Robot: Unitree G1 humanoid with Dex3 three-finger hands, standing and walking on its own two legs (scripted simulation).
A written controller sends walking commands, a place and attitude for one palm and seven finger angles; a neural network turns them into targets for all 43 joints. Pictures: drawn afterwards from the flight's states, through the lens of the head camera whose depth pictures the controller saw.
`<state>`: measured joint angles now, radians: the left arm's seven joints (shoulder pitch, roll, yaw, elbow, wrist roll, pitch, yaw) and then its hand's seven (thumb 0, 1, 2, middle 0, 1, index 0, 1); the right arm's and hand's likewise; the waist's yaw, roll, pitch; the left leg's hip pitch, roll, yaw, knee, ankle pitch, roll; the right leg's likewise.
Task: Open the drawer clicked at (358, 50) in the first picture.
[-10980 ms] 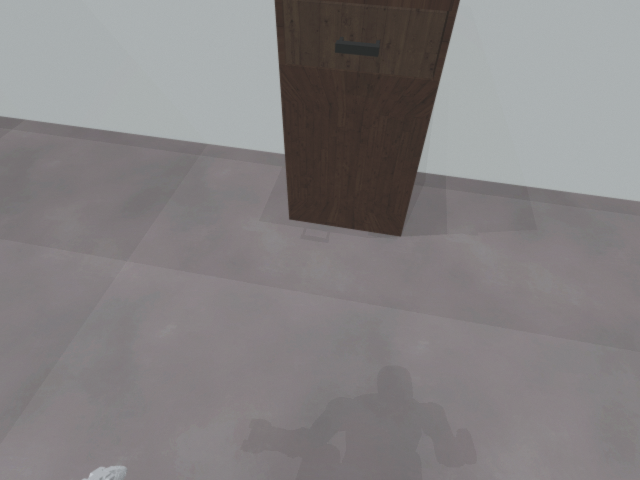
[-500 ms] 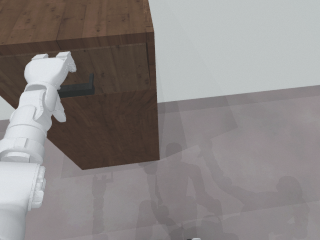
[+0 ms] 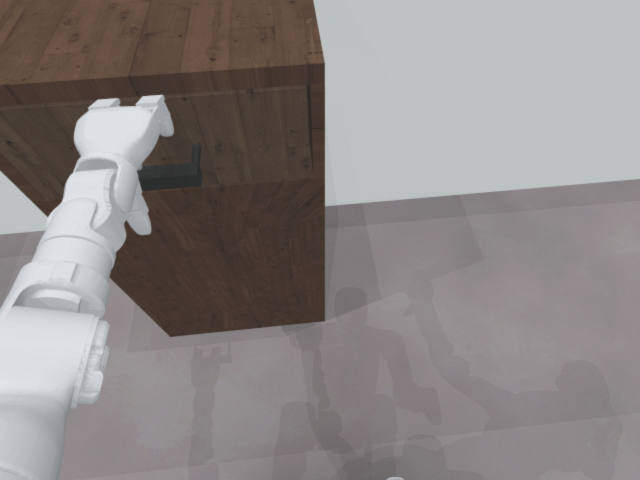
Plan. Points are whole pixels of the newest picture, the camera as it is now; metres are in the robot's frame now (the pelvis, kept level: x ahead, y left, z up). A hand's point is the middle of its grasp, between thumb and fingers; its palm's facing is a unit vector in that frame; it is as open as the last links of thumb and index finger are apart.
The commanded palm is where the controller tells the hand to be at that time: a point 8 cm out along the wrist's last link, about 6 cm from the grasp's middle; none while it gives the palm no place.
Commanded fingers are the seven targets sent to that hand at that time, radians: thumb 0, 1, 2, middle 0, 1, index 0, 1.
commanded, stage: move the hooked fingers above the handle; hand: left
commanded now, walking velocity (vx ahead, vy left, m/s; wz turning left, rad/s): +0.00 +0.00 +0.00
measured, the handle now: (159, 165) +0.55 +0.23 +0.04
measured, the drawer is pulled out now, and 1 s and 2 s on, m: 0.00 0.00 0.00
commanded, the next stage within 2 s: lower the fingers behind the handle in 0.30 s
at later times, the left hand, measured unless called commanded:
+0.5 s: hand (141, 169) +0.49 +0.22 +0.10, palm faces -0.01 +0.00 -1.00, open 13.8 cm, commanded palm +0.46 +0.23 +0.15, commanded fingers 0.00 -0.50 0.30 -0.30 -1.20 -0.30 -1.20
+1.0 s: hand (137, 191) +0.48 +0.24 +0.06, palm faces -0.05 +0.00 -1.00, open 13.8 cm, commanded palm +0.47 +0.24 +0.11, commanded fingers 0.00 -0.50 0.30 -0.30 -1.20 -0.30 -1.20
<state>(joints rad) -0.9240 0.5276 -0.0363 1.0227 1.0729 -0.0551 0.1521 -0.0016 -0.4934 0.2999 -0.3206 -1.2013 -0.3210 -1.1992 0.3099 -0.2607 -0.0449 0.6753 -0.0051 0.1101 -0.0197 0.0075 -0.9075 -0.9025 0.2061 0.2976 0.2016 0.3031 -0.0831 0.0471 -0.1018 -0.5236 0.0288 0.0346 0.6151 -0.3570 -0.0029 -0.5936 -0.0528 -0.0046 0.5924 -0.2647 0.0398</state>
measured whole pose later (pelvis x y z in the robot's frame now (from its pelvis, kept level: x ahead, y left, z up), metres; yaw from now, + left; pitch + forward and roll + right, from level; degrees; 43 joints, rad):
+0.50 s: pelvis +0.00 -0.01 +0.00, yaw +0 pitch +14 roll +0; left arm -0.89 0.52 -0.04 0.99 1.07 -0.05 0.17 0.00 -0.49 0.30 -0.32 -1.20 -0.32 -1.20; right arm 0.32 -0.28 -0.06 0.70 0.00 0.11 -0.03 0.01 -0.91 -0.90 0.21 0.30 0.20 0.30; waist -0.08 0.05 -0.10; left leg -0.50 0.03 0.03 0.60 -0.35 -0.01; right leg -0.57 -0.05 -0.01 0.59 -0.26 0.03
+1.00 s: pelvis -0.01 +0.00 +0.00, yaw +0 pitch +17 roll +0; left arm -0.88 0.56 0.00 1.06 1.09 -0.09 0.22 0.00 -0.49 0.30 -0.32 -1.20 -0.32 -1.20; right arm 0.35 -0.28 -0.06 0.72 -0.02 0.08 -0.03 0.01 -0.91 -0.90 0.21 0.30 0.20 0.30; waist -0.10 0.04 -0.10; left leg -0.59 0.04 0.03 0.66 -0.36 -0.01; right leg -0.66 -0.04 0.00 0.63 -0.27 0.03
